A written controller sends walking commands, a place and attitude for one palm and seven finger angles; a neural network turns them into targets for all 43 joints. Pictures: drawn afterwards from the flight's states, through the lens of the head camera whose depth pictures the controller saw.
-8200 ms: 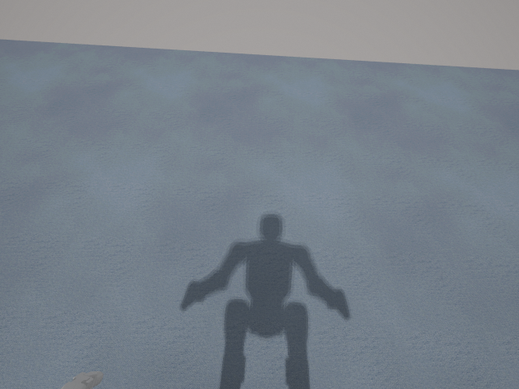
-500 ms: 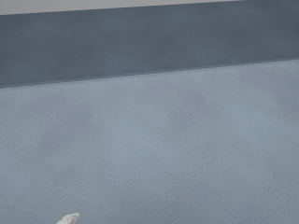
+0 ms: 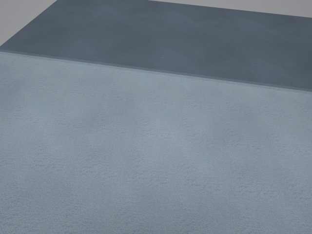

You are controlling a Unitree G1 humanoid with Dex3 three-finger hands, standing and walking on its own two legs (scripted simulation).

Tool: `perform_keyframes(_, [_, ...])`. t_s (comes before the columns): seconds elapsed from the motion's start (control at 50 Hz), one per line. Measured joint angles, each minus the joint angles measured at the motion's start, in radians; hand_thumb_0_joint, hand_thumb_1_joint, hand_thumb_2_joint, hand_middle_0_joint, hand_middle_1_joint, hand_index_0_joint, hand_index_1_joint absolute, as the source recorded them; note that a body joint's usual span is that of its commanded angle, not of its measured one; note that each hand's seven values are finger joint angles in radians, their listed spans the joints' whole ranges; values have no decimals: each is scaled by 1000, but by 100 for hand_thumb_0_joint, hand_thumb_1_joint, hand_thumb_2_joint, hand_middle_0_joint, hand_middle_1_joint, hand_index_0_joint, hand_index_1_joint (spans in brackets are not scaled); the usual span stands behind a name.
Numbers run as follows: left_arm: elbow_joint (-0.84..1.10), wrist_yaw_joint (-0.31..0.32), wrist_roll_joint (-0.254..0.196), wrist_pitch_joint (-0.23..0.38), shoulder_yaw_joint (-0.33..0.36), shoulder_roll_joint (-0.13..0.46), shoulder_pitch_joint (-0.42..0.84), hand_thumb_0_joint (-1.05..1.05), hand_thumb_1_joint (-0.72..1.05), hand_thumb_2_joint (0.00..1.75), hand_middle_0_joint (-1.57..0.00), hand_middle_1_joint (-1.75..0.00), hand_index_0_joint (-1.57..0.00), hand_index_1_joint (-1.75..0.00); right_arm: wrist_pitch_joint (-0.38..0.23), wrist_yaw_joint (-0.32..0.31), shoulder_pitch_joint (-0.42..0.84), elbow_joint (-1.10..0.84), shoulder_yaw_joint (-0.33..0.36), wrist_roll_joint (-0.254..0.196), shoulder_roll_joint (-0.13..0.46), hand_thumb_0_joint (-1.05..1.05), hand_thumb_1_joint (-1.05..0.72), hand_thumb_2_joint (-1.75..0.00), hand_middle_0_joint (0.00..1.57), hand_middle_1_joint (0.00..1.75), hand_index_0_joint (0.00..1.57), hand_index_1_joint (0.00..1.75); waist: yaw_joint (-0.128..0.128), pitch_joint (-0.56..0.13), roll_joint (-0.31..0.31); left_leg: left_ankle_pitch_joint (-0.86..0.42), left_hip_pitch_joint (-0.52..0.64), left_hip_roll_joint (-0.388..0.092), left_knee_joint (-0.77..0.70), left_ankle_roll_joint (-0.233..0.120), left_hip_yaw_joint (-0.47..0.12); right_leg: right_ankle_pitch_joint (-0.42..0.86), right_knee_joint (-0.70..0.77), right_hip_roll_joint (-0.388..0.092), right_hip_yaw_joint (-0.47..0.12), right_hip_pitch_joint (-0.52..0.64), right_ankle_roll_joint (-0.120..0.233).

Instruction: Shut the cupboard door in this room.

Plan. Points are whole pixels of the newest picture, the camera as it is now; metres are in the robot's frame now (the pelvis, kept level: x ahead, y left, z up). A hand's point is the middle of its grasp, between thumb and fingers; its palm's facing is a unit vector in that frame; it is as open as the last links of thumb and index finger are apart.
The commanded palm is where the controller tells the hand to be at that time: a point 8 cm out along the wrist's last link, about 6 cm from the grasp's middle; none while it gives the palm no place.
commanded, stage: turn or walk to find it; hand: left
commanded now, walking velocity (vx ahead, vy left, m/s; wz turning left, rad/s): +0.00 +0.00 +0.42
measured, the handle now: out of the picture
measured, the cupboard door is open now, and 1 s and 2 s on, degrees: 89 89 89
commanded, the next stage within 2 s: none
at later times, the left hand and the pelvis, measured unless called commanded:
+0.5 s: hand out of the picture +0.04 +0.20 -0.14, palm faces +0.19 -0.94 -0.28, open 7.4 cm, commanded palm none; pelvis -0.03 -0.02 +0.00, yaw +11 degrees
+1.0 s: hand out of the picture -0.14 +0.21 -0.17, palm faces +0.44 -0.86 -0.24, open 7.4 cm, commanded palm none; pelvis -0.08 +0.00 +0.00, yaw +24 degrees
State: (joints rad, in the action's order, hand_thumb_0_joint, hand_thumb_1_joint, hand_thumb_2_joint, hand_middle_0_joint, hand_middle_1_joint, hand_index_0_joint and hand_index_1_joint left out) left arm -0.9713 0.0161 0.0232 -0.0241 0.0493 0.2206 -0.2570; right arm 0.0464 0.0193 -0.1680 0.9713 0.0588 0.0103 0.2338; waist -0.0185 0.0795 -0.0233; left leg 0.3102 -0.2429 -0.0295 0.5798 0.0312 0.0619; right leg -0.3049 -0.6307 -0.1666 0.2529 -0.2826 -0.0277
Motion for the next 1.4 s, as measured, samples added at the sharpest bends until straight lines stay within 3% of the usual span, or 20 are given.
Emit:
perform_keyframes(0.06, [-23,4,-3,-37,13,36,-1,1,91,90,-20,-30,-20,-30,-19,-4,24,-15,-9,6,-27,1,-91,-90,19,30,20,30,-13,4,-40,13,-9,23,28,-53,10,-178,-219,15,-102,-87,-26])
perform_keyframes(0.12, [-37,-1,-4,-51,19,48,14,1,91,90,-20,-30,-20,-30,-25,-15,24,-24,-19,8,-40,1,-91,-90,20,30,20,30,-7,-4,-31,-10,7,29,-22,-67,-14,-157,-382,53,-160,-147,-36])
perform_keyframes(0.18, [-25,-6,-5,-40,18,49,28,1,91,90,-20,-30,-20,-30,-27,-18,19,-22,-26,6,-46,1,-91,-90,20,30,20,30,-7,-13,-19,-55,24,40,-83,-73,-36,-108,-424,68,-189,-168,-47])
perform_keyframes(0.32, [12,-1,-9,-32,11,27,74,1,91,90,-20,-30,-20,-30,-22,-15,-11,-21,-20,9,-49,1,-91,-90,20,30,20,30,17,-23,9,-104,18,65,-128,-72,-87,-119,-315,91,-222,-130,-57])
perform_keyframes(0.44, [50,0,-16,-14,-2,-6,112,1,91,90,-20,-30,-20,-30,-4,-12,-51,-12,-6,13,-35,1,-91,-90,20,30,20,30,47,-26,45,-112,-37,81,-87,-45,-142,-72,-46,128,-219,-20,-39])
perform_keyframes(0.46, [59,0,-16,-5,-6,-9,110,1,91,90,-20,-30,-20,-30,-1,-11,-61,-11,-2,11,-32,1,-91,-90,20,30,20,30,47,-31,45,-106,-54,88,-65,-37,-148,-24,42,129,-214,16,-35])
perform_keyframes(0.48, [63,2,-12,5,-7,-17,110,1,91,90,-20,-30,-20,-30,2,-9,-67,-8,3,6,-25,1,-91,-90,20,30,20,30,45,-31,57,-87,-75,85,-29,-33,-155,29,80,134,-200,27,0])
perform_keyframes(0.52, [69,4,-6,13,-15,-35,105,1,91,90,-20,-30,-20,-30,16,-9,-75,-1,15,7,-12,1,-91,-90,20,30,20,30,49,-24,78,67,-138,88,135,-22,-158,25,62,133,-171,25,40])
perform_keyframes(0.6, [64,5,-6,10,-21,-56,75,1,91,90,-20,-30,-20,-30,36,1,-82,13,30,14,9,1,-91,-90,20,30,20,30,48,-22,78,91,-243,70,487,-2,-118,29,100,112,-139,53,51])
perform_keyframes(0.66, [48,6,-4,8,-22,-62,62,1,91,90,-20,-30,-21,-30,35,4,-89,17,34,14,16,1,-91,-90,20,30,20,30,53,-17,71,58,-254,35,567,19,-101,44,124,97,-110,66,50])
perform_keyframes(0.72, [38,5,0,11,-21,-60,51,1,91,90,-20,-30,-21,-30,38,4,-88,27,31,12,15,1,-91,-90,19,30,20,30,45,-11,52,82,-216,8,510,33,-85,47,128,76,-86,66,47])
perform_keyframes(0.84, [20,0,8,12,-12,-33,33,1,90,90,-20,-30,-21,-30,29,0,-43,30,14,1,5,1,-91,-90,19,30,20,30,13,8,13,148,-89,-7,231,29,-35,39,88,31,-46,34,24])
perform_keyframes(0.9, [9,-1,1,1,-2,-8,18,1,90,90,-21,-30,-21,-30,5,-1,-22,7,5,-1,3,1,-91,-90,19,30,20,30,9,4,2,18,-1,-3,8,9,-9,10,12,6,-24,-6,-3])
perform_keyframes(0.94, [-3,0,-4,-20,9,21,17,1,91,90,-20,-30,-21,-30,-10,-1,0,-2,2,3,-16,1,-91,-90,19,30,20,30,0,11,-33,11,-12,19,25,-29,-1,-110,-118,1,-78,-63,-21])
perform_keyframes(0.98, [-20,3,-4,-43,15,37,19,1,91,90,-20,-30,-20,-30,-21,-7,7,-12,-6,7,-31,1,-91,-90,19,30,20,30,-1,6,-38,20,-10,23,21,-51,-7,-179,-271,32,-134,-118,-29])
perform_keyframes(1.08, [-23,-5,-7,-40,19,49,38,1,91,90,-20,-30,-20,-30,-28,-19,9,-16,-23,8,-48,1,-91,-90,20,30,20,30,-1,-8,-17,-42,23,35,-77,-63,-42,-118,-417,72,-186,-174,-46])
perform_keyframes(1.24, [20,-2,-12,-30,7,21,90,1,91,90,-20,-30,-20,-30,-19,-15,-10,-18,-18,12,-48,0,-91,-90,20,30,20,30,24,-19,19,-86,12,63,-113,-57,-100,-133,-248,101,-218,-109,-52])
perform_keyframes(1.3, [39,-1,-15,-19,-1,3,107,1,91,90,-20,-30,-20,-30,-10,-13,-25,-15,-10,14,-39,1,-91,-90,20,30,20,30,37,-21,37,-87,-13,71,-91,-43,-126,-105,-109,120,-216,-51,-43])
perform_keyframes(1.34, [54,-2,-16,-4,-7,-4,109,1,91,90,-20,-30,-20,-30,-4,-11,-40,-14,-4,10,-32,1,-91,-90,20,30,20,30,40,-28,42,-76,-42,82,-53,-28,-142,-16,45,125,-207,14,-36])
perform_keyframes(1.4, [65,1,-6,16,-18,-33,106,1,91,90,-20,-30,-20,-30,12,-10,-52,-5,13,6,-10,1,-91,-90,20,30,20,30,45,-20,80,89,-127,81,150,-19,-156,4,50,133,-163,20,37])
